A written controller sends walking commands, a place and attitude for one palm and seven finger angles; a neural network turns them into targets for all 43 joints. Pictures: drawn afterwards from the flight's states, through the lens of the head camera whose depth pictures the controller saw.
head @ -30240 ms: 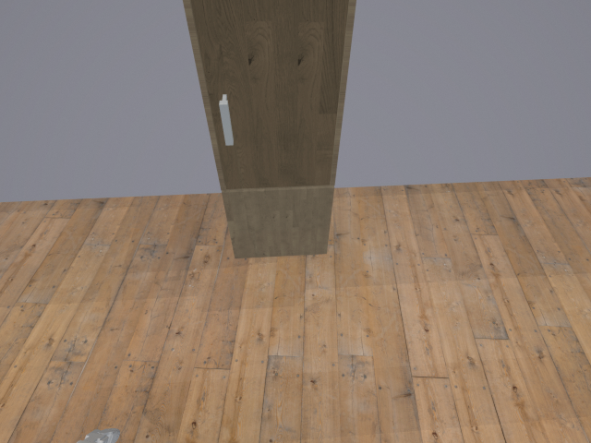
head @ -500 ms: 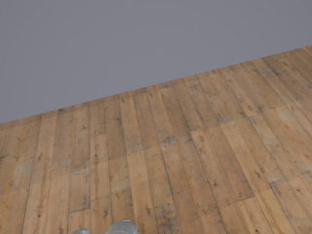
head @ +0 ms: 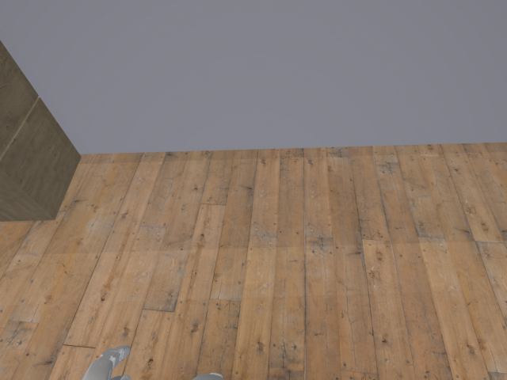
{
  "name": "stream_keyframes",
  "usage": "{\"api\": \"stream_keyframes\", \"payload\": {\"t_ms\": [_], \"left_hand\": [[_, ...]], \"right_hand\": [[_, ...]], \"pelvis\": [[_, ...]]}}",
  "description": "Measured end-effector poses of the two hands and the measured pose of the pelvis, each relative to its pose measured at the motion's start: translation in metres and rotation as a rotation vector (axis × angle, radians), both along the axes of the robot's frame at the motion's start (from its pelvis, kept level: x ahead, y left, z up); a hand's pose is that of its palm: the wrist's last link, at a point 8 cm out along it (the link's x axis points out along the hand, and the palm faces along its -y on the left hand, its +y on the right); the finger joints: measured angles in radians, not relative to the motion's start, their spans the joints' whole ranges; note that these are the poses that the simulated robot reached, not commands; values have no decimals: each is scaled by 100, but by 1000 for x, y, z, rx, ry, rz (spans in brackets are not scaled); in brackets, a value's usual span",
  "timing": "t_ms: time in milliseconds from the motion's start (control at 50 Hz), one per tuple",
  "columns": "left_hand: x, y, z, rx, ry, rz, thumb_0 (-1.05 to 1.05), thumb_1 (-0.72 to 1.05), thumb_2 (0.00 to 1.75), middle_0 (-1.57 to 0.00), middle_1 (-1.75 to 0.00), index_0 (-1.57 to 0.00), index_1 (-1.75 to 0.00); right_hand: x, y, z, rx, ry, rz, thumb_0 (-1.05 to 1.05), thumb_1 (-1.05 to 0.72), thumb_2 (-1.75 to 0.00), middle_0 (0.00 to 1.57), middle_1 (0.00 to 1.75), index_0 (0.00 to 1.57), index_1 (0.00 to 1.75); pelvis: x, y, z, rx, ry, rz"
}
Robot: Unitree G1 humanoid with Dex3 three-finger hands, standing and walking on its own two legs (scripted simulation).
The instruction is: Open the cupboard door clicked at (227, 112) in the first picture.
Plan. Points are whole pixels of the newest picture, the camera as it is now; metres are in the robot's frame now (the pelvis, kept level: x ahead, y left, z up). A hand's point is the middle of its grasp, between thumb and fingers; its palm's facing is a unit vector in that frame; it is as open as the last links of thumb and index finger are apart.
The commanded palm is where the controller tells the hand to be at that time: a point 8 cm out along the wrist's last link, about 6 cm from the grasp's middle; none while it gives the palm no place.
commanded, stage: turn to face it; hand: left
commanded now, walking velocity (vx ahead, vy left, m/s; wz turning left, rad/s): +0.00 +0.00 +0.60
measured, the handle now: out of the picture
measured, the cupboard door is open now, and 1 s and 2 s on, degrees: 48 48 48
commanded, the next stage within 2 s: take the last steps up to it in 1.30 s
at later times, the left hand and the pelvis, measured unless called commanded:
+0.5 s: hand out of the picture +0.00 +0.24 -0.17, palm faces +0.34 -0.91 -0.24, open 7.4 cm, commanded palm none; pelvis +0.01 +0.01 +0.00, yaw +19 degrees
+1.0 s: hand out of the picture +0.02 +0.17 -0.14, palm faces +0.56 -0.79 -0.25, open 7.4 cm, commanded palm none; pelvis +0.05 -0.04 +0.02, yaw +37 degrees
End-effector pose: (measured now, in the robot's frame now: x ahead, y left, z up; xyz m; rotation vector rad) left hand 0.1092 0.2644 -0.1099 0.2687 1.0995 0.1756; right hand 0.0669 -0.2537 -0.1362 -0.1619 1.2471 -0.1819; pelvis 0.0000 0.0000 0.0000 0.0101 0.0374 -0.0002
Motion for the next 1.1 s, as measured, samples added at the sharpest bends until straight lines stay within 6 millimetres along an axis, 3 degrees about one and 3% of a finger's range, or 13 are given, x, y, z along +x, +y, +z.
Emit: {"api": "stream_keyframes", "payload": {"t_ms": [120, 220, 360, 420, 500, 620, 740, 820, 960, 1040, 1100], "left_hand": [[-34, -25, 6, -22, 38, 79, 0, 90, 89, -20, -30, -20, -30], [-67, -36, -2, -73, 89, 161, 0, 90, 89, -20, -30, -21, -30], [-122, -12, -32, -116, 155, 311, 0, 91, 89, -20, -30, -21, -30], [-138, 3, -41, -109, 197, 361, 0, 91, 89, -20, -30, -21, -30], [-136, 17, -30, -93, 171, 406, 1, 91, 89, -20, -30, -20, -30], [-115, 23, -10, -65, 74, 434, 1, 91, 89, -19, -30, -20, -30], [-89, 9, 2, -34, -3, 453, 0, 91, 89, -19, -30, -20, -30], [-82, -11, 5, 1, -52, 478, 0, 90, 89, -20, -30, -20, -30], [-113, -55, 9, -45, 10, 587, 0, 90, 89, -20, -30, -21, -30], [-141, -73, 2, -84, 47, 672, 0, 91, 89, -20, -30, -21, -30], [-170, -81, -6, -102, 84, 739, 0, 91, 89, -20, -30, -21, -30]], "right_hand": [[18, -15, 4, 3, 37, 61, 0, -91, -89, 20, 30, 20, 30], [46, -9, 15, -4, 35, 144, 0, -91, -89, 20, 30, 20, 30], [107, 30, 19, -45, -60, 306, 0, -91, -90, 20, 30, 20, 30], [122, 46, 23, -60, -106, 360, 0, -91, -89, 20, 30, 20, 30], [125, 57, 30, -71, -96, 405, 0, -91, -89, 20, 30, 20, 30], [119, 59, 29, -47, -41, 444, 0, -91, -89, 21, 30, 20, 30], [116, 41, 14, -20, 27, 460, 0, -91, -89, 21, 30, 20, 30], [127, 22, -5, -4, 60, 475, 0, -91, -89, 21, 30, 20, 30], [162, 20, 5, -12, 76, 559, 0, -91, -89, 20, 30, 20, 30], [186, 38, 13, -21, 61, 640, 0, -91, -90, 20, 30, 20, 30], [206, 63, 16, -26, 30, 712, 0, -91, -90, 20, 30, 20, 30]], "pelvis": [[2, -11, 10, 16, -21, 90], [6, -13, 15, 34, -23, 161], [9, 5, -1, 3, -19, 256], [7, 10, -5, 2, -17, 288], [8, 13, 4, -14, -10, 331], [14, 7, 13, -22, -5, 389], [25, -13, 11, -19, -1, 462], [34, -31, 1, -4, -4, 516], [45, -40, 14, 34, -19, 619], [49, -41, 16, 45, -17, 676], [48, -37, 14, 41, -18, 712]]}}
